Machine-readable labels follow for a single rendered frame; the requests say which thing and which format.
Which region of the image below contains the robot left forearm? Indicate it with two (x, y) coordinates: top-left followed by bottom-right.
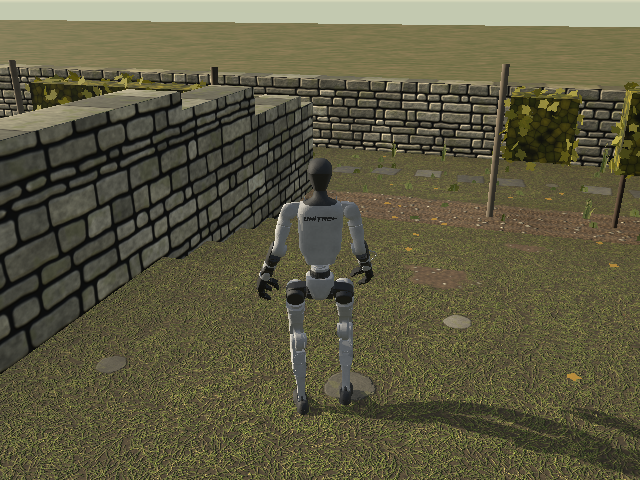
(259, 241), (281, 281)

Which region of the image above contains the right robot upper arm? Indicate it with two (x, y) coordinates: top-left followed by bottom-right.
(341, 201), (366, 255)

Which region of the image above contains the robot right forearm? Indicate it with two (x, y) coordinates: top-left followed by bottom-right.
(356, 240), (372, 271)

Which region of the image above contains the left robot upper arm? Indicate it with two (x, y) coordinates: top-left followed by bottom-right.
(271, 202), (299, 257)

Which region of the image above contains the robot left thigh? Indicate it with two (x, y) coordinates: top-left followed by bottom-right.
(286, 279), (307, 351)

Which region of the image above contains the robot left hand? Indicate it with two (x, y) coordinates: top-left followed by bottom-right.
(256, 276), (279, 300)

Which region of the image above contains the robot right hand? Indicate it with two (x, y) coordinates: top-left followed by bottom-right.
(350, 267), (374, 285)

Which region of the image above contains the left robot foot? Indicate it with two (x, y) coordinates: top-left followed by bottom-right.
(293, 389), (309, 415)

